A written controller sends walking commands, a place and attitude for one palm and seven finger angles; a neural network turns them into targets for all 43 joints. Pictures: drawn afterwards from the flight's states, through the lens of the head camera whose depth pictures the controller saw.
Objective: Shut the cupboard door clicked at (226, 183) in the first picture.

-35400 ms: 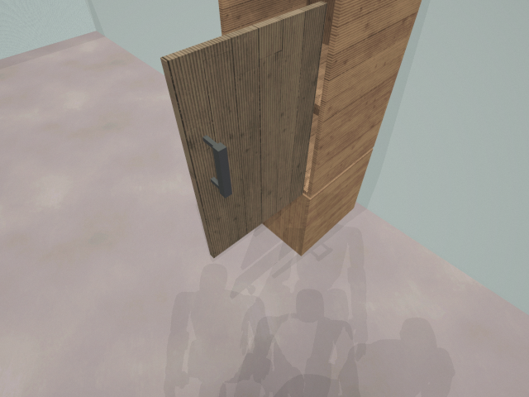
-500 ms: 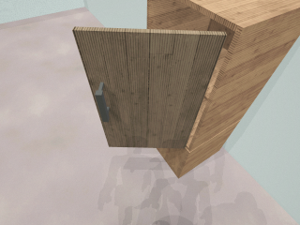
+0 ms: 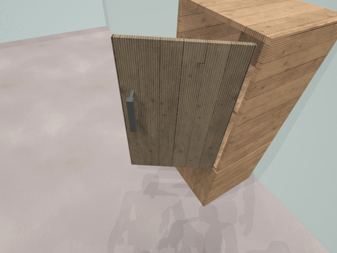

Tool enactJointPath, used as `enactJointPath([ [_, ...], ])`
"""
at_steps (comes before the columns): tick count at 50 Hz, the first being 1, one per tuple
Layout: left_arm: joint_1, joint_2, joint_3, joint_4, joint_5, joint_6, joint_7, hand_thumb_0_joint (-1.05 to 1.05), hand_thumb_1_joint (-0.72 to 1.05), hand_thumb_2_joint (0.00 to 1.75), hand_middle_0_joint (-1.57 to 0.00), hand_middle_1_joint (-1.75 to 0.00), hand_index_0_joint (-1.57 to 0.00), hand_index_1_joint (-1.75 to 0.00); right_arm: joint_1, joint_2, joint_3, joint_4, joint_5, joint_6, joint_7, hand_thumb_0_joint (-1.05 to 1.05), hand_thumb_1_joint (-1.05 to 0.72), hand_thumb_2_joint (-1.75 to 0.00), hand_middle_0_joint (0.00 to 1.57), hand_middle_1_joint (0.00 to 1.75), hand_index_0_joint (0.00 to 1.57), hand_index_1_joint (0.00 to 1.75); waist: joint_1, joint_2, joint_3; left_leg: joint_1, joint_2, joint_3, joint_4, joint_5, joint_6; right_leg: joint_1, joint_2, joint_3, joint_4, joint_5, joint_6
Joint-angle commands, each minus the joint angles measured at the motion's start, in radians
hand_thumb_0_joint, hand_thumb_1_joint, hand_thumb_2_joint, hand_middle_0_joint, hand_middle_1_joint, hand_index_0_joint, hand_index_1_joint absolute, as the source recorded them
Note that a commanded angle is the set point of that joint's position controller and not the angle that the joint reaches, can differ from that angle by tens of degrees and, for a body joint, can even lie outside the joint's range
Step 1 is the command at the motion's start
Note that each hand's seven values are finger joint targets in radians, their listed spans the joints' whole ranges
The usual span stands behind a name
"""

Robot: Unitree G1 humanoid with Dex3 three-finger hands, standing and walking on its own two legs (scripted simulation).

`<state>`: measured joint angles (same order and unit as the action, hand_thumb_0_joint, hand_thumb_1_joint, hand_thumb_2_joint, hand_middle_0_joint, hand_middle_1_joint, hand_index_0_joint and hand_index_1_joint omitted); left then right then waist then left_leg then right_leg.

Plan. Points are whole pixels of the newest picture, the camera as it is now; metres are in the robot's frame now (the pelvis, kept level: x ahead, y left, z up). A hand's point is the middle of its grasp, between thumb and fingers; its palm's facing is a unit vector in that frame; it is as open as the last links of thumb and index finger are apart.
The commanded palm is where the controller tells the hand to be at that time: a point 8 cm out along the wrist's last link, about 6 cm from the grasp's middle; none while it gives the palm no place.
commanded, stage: come to a stop and stand still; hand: left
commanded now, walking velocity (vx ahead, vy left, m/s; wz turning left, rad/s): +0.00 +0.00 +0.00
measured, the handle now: (132, 111) +0.53 +0.15 +0.02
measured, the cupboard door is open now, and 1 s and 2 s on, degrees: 57 57 57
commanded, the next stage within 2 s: look again from close up in 0.16 s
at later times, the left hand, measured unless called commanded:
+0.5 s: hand out of the picture -0.02 +0.17 -0.17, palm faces +0.03 -0.98 -0.17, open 7.4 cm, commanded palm none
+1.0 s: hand out of the picture +0.04 +0.17 -0.17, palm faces +0.00 -0.98 -0.18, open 7.4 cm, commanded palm none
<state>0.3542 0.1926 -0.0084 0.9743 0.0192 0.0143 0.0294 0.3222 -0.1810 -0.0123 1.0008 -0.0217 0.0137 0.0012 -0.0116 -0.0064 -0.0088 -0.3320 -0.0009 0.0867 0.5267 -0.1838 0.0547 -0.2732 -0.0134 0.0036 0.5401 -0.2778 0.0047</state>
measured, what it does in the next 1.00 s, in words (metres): stands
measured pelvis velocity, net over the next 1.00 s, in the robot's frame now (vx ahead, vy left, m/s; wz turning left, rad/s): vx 0.04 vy -0.01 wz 0.00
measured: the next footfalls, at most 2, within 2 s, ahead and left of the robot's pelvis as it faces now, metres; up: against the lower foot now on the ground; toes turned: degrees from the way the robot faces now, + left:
none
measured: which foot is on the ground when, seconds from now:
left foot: down 0.00-1.00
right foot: down 0.00-1.00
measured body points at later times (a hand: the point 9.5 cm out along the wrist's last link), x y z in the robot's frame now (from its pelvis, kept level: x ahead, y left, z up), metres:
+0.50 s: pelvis +0.01 +0.00 +0.01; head +0.01 +0.02 +0.46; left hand -0.02 +0.23 -0.16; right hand +0.05 -0.23 -0.14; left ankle +0.07 +0.08 -0.73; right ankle +0.03 -0.14 -0.73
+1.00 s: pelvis +0.04 -0.01 +0.01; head +0.04 +0.01 +0.46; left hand +0.04 +0.22 -0.16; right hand +0.05 -0.24 -0.15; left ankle +0.07 +0.08 -0.73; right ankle +0.03 -0.14 -0.73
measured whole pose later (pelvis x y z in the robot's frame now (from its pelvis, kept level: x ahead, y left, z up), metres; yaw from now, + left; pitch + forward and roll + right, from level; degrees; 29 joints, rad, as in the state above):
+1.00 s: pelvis +0.04 -0.01 +0.01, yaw +0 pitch -1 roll +0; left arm 0.33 0.18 -0.01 1.07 0.02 -0.01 0.03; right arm 0.27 -0.15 0.00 1.12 -0.01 -0.01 -0.01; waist 0.00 -0.04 0.00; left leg -0.24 -0.01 0.09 0.45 -0.21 0.04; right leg -0.18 -0.01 0.03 0.47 -0.28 0.01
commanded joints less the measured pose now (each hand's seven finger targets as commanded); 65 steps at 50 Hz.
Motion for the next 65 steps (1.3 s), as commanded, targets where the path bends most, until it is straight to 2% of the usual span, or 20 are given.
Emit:
enactJointPath([
  [1,0.049,0.094,0.023,-0.029,0.004,-0.028,0.005,0.0,0.9,0.9,-0.2,-0.3,-0.2,-0.3,-0.018,-0.134,-0.027,-0.046,0.003,-0.029,-0.01,0.0,-0.9,-0.9,0.2,0.3,0.2,0.3,0.017,0.038,0.075,-0.047,0.115,-0.206,-0.236,-0.345,-0.003,-0.034,-0.044,0.075,-0.126,-0.149,-0.048],
  [6,0.072,0.082,0.015,0.012,0.003,-0.034,0.005,0.0,0.9,0.9,-0.2,-0.3,-0.2,-0.3,-0.006,-0.132,-0.026,-0.01,0.008,-0.032,-0.012,0.0,-0.9,-0.9,0.2,0.3,0.2,0.3,0.014,0.027,0.065,-0.009,0.117,-0.207,-0.241,-0.314,-0.004,-0.037,-0.05,0.082,-0.141,-0.121,-0.048],
  [10,0.086,0.078,0.013,0.039,0.006,-0.032,0.005,0.0,0.9,0.9,-0.2,-0.3,-0.2,-0.3,-0.009,-0.13,-0.028,0.009,0.01,-0.032,-0.013,0.0,-0.9,-0.9,0.2,0.3,0.2,0.3,0.018,0.038,0.094,-0.031,0.125,-0.223,-0.274,-0.362,-0.002,-0.029,-0.044,0.071,-0.14,-0.118,-0.042],
  [15,0.094,0.073,0.009,0.06,0.004,-0.039,0.007,0.0,0.9,0.9,-0.2,-0.3,-0.2,-0.3,-0.011,-0.121,-0.026,0.026,0.012,-0.035,-0.014,0.0,-0.9,-0.9,0.2,0.3,0.2,0.3,0.014,0.004,0.081,0.023,0.116,-0.205,-0.25,-0.284,-0.006,-0.046,-0.062,0.088,-0.168,-0.093,-0.042],
  [21,0.083,0.071,0.007,0.068,0.004,-0.041,0.008,0.0,0.9,0.9,-0.2,-0.3,-0.2,-0.3,-0.024,-0.121,-0.024,0.036,0.013,-0.04,-0.014,0.0,-0.9,-0.9,0.2,0.3,0.2,0.3,0.012,0.022,0.087,0.029,0.115,-0.203,-0.259,-0.26,-0.009,-0.037,-0.064,0.089,-0.173,-0.058,-0.038],
  [26,0.07,0.079,0.006,0.071,0.002,-0.047,0.009,0.0,0.9,0.9,-0.2,-0.3,-0.2,-0.3,-0.035,-0.118,-0.02,0.042,0.016,-0.046,-0.014,0.0,-0.9,-0.9,0.2,0.3,0.2,0.3,0.012,-0.005,0.064,0.067,0.109,-0.183,-0.233,-0.165,-0.011,-0.013,-0.076,0.097,-0.182,0.01,-0.038],
  [29,0.054,0.083,0.005,0.07,0.0,-0.046,0.008,0.0,0.9,0.9,-0.2,-0.3,-0.2,-0.3,-0.042,-0.121,-0.018,0.05,0.014,-0.047,-0.014,0.0,-0.9,-0.9,0.2,0.3,0.2,0.3,0.009,0.015,0.055,0.09,0.11,-0.178,-0.235,-0.137,-0.016,-0.006,-0.078,0.092,-0.184,0.026,-0.035],
  [35,0.042,0.086,0.005,0.07,0.0,-0.046,0.01,0.0,0.9,0.9,-0.2,-0.3,-0.2,-0.3,-0.05,-0.111,-0.013,0.059,0.016,-0.046,-0.014,0.0,-0.9,-0.9,0.2,0.3,0.2,0.3,0.016,-0.001,0.076,0.088,0.106,-0.163,-0.225,-0.093,-0.018,0.013,-0.082,0.091,-0.195,0.058,-0.033],
  [42,0.018,0.09,0.005,0.068,-0.004,-0.047,0.012,0.0,0.9,0.9,-0.2,-0.3,-0.2,-0.3,-0.048,-0.106,-0.008,0.075,0.016,-0.049,-0.017,0.0,-0.9,-0.9,0.2,0.3,0.2,0.3,0.012,-0.01,0.053,0.126,0.105,-0.142,-0.2,0.01,-0.022,0.034,-0.087,0.095,-0.194,0.106,-0.033],
  [44,0.035,0.067,0.003,0.079,-0.005,-0.042,0.009,0.0,0.9,0.9,-0.2,-0.3,-0.2,-0.3,-0.033,-0.093,-0.003,0.088,0.012,-0.046,-0.017,0.0,-0.9,-0.9,0.2,0.3,0.2,0.3,0.01,0.002,0.04,0.136,0.114,-0.149,-0.213,-0.089,-0.023,0.037,-0.073,0.081,-0.187,0.034,-0.031],
  [47,0.045,0.062,0.011,0.076,0.001,-0.031,0.002,0.0,0.9,0.9,-0.2,-0.3,-0.2,-0.3,-0.03,-0.11,-0.015,0.086,0.007,-0.035,-0.017,0.0,-0.9,-0.9,0.2,0.3,0.2,0.3,0.01,0.031,0.099,0.087,0.138,-0.186,-0.253,-0.301,-0.008,-0.013,-0.047,0.054,-0.149,-0.101,-0.037],
  [49,0.055,0.057,0.016,0.07,0.005,-0.027,-0.005,0.0,0.9,0.9,-0.2,-0.3,-0.2,-0.3,-0.022,-0.125,-0.025,0.08,0.005,-0.033,-0.019,0.0,-0.9,-0.9,0.2,0.3,0.2,0.3,0.01,0.07,0.113,0.07,0.173,-0.226,-0.294,-0.383,0.011,-0.03,-0.023,0.021,-0.096,-0.111,-0.038],
  [51,0.068,0.05,0.022,0.063,0.01,-0.026,-0.011,0.0,0.9,0.9,-0.2,-0.3,-0.2,-0.3,-0.016,-0.133,-0.034,0.074,0.005,-0.033,-0.022,0.0,-0.9,-0.9,0.2,0.3,0.2,0.3,0.017,0.067,0.132,0.055,0.197,-0.245,-0.296,-0.391,0.031,-0.039,-0.018,0.003,-0.07,-0.091,-0.04],
  [54,0.097,0.038,0.022,0.067,0.006,-0.035,-0.01,0.0,0.9,0.9,-0.2,-0.3,-0.2,-0.3,-0.02,-0.107,-0.03,0.066,0.008,-0.04,-0.025,0.0,-0.9,-0.9,0.2,0.3,0.2,0.3,0.029,0.034,0.119,0.043,0.163,-0.196,-0.22,-0.246,0.023,0.006,-0.039,0.049,-0.113,-0.006,-0.047],
  [55,0.107,0.039,0.021,0.075,0.003,-0.042,-0.004,0.0,0.9,0.9,-0.2,-0.3,-0.2,-0.3,-0.027,-0.077,-0.022,0.064,0.011,-0.044,-0.025,0.0,-0.9,-0.9,0.2,0.3,0.2,0.3,0.033,-0.013,0.125,0.028,0.126,-0.149,-0.16,-0.13,0.007,0.036,-0.06,0.09,-0.147,0.071,-0.053],
  [57,0.117,0.056,0.017,0.092,-0.005,-0.057,0.007,0.0,0.9,0.9,-0.2,-0.3,-0.2,-0.3,-0.021,-0.041,-0.004,0.07,0.013,-0.053,-0.028,0.0,-0.9,-0.9,0.2,0.3,0.2,0.3,0.02,-0.092,0.05,0.087,0.075,-0.066,-0.064,0.078,-0.024,0.089,-0.112,0.149,-0.166,0.361,-0.059],
  [59,0.101,0.062,0.013,0.09,-0.011,-0.064,0.015,0.0,0.9,0.9,-0.2,-0.3,-0.2,-0.3,-0.006,-0.045,-0.003,0.088,0.017,-0.053,-0.033,0.0,-0.9,-0.9,0.2,0.3,0.2,0.3,0.008,-0.055,0.009,0.154,0.084,-0.066,-0.083,0.163,-0.035,0.113,-0.116,0.127,-0.134,0.584,-0.05],
  [61,0.102,0.082,0.017,0.083,-0.009,-0.064,0.023,0.0,0.9,0.9,-0.2,-0.3,-0.2,-0.3,-0.008,-0.057,-0.008,0.089,0.023,-0.051,-0.038,0.0,-0.9,-0.9,0.2,0.3,0.2,0.3,0.012,-0.034,-0.003,0.166,0.088,-0.063,-0.077,0.23,-0.036,0.142,-0.12,0.124,-0.113,0.712,-0.036],
  [63,0.097,0.083,0.019,0.076,-0.01,-0.058,0.028,0.0,0.9,0.9,-0.2,-0.3,-0.2,-0.3,-0.012,-0.055,-0.01,0.085,0.024,-0.043,-0.041,0.0,-0.9,-0.9,0.2,0.3,0.2,0.3,0.012,-0.015,-0.026,0.188,0.095,-0.064,-0.075,0.265,-0.037,0.145,-0.124,0.124,-0.099,0.711,-0.041],
  [65,0.093,0.08,0.021,0.066,-0.007,-0.05,0.032,0.0,0.9,0.9,-0.2,-0.3,-0.2,-0.3,-0.022,-0.05,-0.013,0.079,0.023,-0.035,-0.042,0.0,-0.9,-0.9,0.2,0.3,0.2,0.3,0.017,-0.017,0.001,0.182,0.098,-0.062,-0.064,0.278,-0.039,0.123,-0.125,0.125,-0.093,0.693,-0.04],
])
